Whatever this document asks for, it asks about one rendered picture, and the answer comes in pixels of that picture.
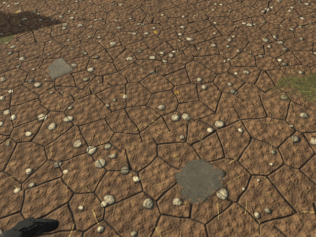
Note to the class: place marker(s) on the robot left hand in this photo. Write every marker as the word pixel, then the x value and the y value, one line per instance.
pixel 31 226

